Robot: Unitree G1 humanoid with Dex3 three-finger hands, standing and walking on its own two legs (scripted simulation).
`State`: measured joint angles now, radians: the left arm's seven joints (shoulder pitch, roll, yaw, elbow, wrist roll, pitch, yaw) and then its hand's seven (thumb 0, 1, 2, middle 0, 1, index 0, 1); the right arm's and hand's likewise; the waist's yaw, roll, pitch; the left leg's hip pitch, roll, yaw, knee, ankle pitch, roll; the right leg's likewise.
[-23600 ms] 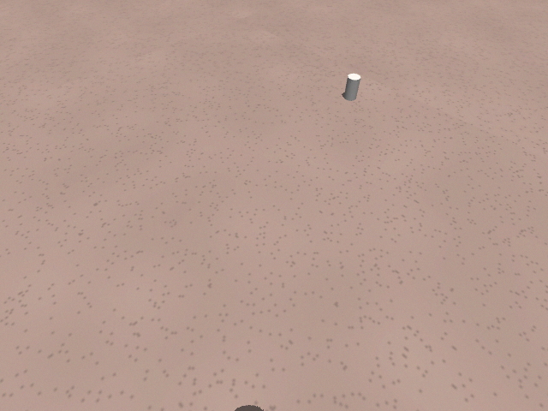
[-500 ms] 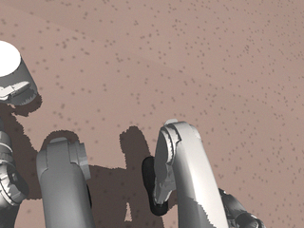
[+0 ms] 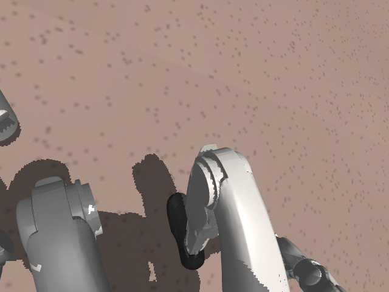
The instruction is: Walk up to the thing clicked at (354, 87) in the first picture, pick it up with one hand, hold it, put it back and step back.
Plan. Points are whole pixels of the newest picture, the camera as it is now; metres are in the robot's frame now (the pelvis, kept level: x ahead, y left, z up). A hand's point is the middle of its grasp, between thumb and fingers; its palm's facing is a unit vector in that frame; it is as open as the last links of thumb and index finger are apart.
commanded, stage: lower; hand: left
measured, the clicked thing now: out of the picture +0.46 +0.28 -0.15
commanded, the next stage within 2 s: loosen in 1.06 s
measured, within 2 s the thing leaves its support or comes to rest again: rests again in 2.00 s
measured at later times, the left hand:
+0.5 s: hand out of the picture +0.47 +0.30 -0.16, palm faces +0.45 -0.89 -0.02, open 11.6 cm
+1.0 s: hand out of the picture +0.47 +0.30 -0.18, palm faces +0.44 -0.90 -0.02, open 11.6 cm
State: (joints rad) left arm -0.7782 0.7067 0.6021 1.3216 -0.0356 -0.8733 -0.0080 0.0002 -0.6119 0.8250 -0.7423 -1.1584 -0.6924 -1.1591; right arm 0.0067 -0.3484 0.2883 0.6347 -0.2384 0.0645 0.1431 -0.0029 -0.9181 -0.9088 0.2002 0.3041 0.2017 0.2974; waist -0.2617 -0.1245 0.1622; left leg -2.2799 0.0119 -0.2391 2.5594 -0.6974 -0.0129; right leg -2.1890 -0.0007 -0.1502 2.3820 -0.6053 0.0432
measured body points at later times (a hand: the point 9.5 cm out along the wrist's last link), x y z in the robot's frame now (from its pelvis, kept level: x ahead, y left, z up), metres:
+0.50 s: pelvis +0.00 +0.01 -0.01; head +0.25 +0.15 +0.33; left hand +0.44 +0.35 -0.16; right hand +0.11 -0.26 -0.06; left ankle +0.08 +0.13 -0.27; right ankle +0.13 -0.12 -0.27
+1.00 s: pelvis -0.01 +0.01 -0.01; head +0.25 +0.17 +0.31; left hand +0.44 +0.34 -0.17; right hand +0.12 -0.26 -0.05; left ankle +0.08 +0.13 -0.27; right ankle +0.13 -0.12 -0.27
